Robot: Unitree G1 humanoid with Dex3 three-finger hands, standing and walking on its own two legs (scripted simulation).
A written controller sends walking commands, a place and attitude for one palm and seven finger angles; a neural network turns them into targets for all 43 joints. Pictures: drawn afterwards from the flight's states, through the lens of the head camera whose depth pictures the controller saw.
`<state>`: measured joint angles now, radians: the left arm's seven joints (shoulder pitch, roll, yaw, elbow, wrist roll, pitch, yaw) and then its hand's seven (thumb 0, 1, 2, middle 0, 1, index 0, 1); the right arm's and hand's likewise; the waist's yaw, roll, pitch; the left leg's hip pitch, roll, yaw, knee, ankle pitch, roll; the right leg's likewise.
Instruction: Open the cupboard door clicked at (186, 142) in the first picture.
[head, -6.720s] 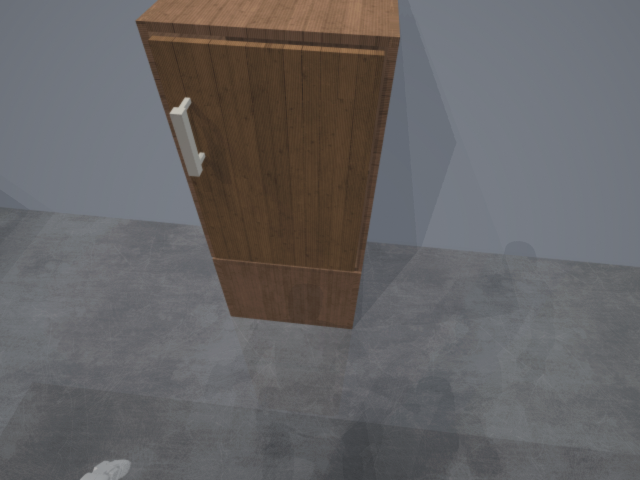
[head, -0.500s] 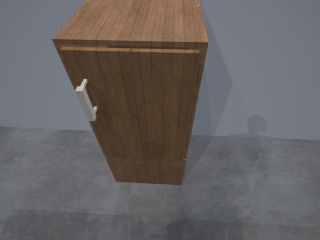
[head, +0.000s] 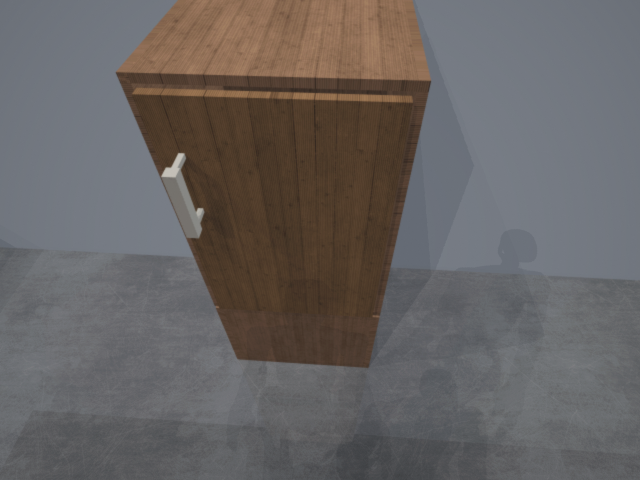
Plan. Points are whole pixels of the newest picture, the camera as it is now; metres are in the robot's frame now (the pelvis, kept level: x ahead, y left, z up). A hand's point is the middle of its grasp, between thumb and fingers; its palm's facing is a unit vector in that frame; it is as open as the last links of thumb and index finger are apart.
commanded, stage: shuffle to correct the standing spot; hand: left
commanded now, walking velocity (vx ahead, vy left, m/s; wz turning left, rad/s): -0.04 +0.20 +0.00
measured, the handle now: (187, 196) +0.53 +0.27 +0.03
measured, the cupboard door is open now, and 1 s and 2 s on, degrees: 0 0 0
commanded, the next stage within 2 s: come to a stop and stand still in 0.16 s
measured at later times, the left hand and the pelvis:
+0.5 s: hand out of the picture +0.05 +0.22 -0.18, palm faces +0.03 -0.98 -0.21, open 7.4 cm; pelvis -0.02 +0.05 -0.01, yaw +1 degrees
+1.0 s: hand out of the picture -0.02 +0.20 -0.17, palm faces +0.00 -0.98 -0.22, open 7.3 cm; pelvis -0.03 +0.02 +0.00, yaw +0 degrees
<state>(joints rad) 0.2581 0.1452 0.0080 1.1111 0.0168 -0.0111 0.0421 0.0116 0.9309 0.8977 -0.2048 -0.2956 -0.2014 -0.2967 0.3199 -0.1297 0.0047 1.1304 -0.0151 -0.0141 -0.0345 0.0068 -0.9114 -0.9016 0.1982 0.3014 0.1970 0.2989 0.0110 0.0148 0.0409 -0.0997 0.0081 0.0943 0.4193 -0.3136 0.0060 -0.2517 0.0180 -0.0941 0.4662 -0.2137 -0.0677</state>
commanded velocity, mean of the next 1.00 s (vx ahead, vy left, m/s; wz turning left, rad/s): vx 0.00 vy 0.02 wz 0.00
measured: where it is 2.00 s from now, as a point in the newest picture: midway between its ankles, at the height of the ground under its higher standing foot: outside the picture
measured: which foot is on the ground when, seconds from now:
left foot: down 0.00-1.00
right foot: down 0.00-0.24, up 0.26-0.50, down 0.52-1.00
